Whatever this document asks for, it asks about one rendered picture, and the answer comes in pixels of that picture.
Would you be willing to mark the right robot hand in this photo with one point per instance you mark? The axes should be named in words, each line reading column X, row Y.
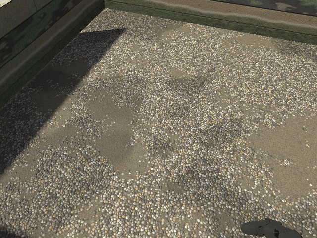
column 269, row 228

